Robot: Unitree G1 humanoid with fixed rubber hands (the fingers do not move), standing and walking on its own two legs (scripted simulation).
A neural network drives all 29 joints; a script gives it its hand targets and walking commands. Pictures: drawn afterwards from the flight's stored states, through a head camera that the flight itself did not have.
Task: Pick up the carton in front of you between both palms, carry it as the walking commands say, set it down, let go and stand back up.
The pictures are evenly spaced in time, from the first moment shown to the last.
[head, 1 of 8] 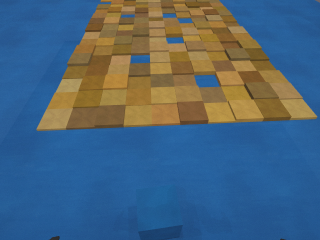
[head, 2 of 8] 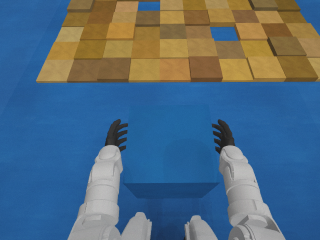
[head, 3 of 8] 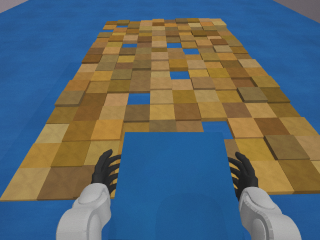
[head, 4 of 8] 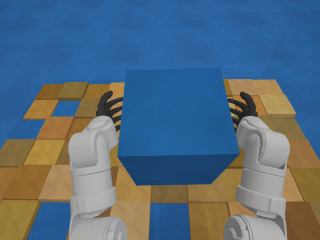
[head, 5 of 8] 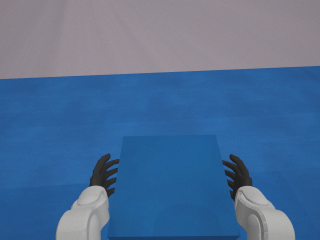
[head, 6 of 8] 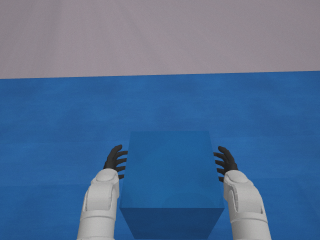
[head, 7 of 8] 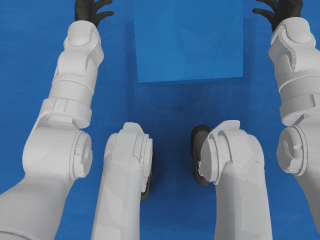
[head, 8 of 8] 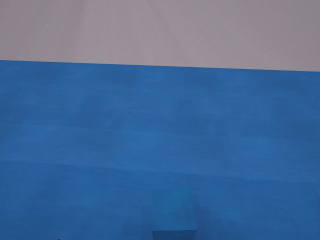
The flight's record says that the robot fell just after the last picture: no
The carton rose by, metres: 0.80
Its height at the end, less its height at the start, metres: +0.00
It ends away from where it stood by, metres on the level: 6.37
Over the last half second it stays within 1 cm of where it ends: yes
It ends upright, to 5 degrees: yes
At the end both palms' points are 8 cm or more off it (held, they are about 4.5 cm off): yes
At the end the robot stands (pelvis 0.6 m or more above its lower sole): yes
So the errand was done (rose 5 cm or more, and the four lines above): yes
